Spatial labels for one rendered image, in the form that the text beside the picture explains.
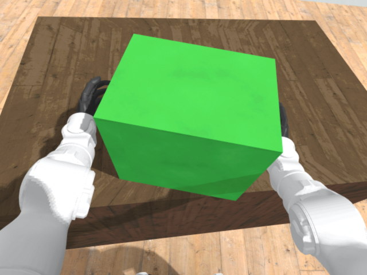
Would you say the robot left forearm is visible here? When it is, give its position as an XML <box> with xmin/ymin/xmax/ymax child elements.
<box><xmin>19</xmin><ymin>112</ymin><xmax>97</xmax><ymax>210</ymax></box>

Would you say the left robot upper arm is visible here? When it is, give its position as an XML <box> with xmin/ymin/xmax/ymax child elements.
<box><xmin>0</xmin><ymin>158</ymin><xmax>95</xmax><ymax>275</ymax></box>

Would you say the robot right forearm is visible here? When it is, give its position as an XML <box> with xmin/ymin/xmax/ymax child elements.
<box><xmin>267</xmin><ymin>137</ymin><xmax>367</xmax><ymax>240</ymax></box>

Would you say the robot right hand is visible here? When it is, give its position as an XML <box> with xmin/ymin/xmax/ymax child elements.
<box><xmin>279</xmin><ymin>102</ymin><xmax>288</xmax><ymax>138</ymax></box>

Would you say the right robot upper arm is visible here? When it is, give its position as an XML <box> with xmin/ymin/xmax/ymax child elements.
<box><xmin>288</xmin><ymin>194</ymin><xmax>367</xmax><ymax>275</ymax></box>

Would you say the carton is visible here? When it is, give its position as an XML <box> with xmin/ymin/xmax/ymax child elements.
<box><xmin>93</xmin><ymin>34</ymin><xmax>283</xmax><ymax>201</ymax></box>

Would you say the pedestal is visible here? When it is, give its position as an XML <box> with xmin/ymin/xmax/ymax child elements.
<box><xmin>0</xmin><ymin>17</ymin><xmax>367</xmax><ymax>250</ymax></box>

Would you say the robot left hand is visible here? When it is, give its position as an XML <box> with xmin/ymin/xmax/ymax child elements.
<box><xmin>76</xmin><ymin>76</ymin><xmax>110</xmax><ymax>116</ymax></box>

